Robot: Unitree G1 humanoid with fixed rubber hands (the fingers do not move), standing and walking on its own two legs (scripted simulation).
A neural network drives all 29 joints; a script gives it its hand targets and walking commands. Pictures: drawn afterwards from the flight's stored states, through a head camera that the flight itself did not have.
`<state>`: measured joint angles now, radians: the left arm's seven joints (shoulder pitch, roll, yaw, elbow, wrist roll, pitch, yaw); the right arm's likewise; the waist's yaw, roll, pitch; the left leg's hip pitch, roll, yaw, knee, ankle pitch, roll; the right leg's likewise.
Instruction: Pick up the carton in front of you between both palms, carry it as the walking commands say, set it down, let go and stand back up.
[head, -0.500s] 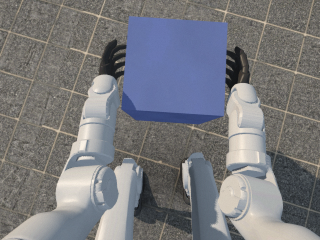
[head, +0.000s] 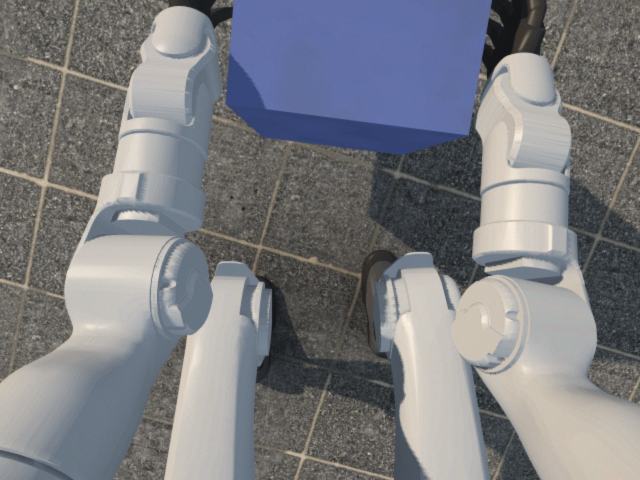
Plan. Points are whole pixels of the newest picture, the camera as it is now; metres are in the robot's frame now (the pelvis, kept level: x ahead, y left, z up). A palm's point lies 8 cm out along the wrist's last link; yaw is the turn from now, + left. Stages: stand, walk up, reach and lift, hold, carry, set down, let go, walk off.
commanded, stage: set down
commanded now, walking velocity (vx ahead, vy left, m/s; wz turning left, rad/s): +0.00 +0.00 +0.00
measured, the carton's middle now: (349, 46) +0.55 -0.06 -0.21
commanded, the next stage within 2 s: none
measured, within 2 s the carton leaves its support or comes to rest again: rests again in 0.84 s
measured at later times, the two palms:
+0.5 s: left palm (224, 20) +0.59 +0.08 -0.24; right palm (480, 52) +0.54 -0.21 -0.23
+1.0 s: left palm (225, 31) +0.58 +0.09 -0.25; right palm (480, 62) +0.53 -0.22 -0.24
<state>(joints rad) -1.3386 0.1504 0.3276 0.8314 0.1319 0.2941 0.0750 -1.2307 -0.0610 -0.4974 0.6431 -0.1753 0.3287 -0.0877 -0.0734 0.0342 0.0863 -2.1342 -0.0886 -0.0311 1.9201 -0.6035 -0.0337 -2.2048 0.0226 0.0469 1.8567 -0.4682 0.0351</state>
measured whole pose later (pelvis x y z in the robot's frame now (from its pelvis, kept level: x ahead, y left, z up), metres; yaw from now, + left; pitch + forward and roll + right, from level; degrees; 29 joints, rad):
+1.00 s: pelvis +0.00 +0.01 -0.08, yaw -1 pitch +37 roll -2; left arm -1.60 0.27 0.21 1.05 0.06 0.22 0.03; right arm -1.48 -0.27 -0.48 0.94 -0.07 0.23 0.02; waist -0.10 0.01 0.42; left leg -2.20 -0.12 -0.03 2.23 -0.68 -0.02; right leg -2.25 0.01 0.04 2.14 -0.54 0.06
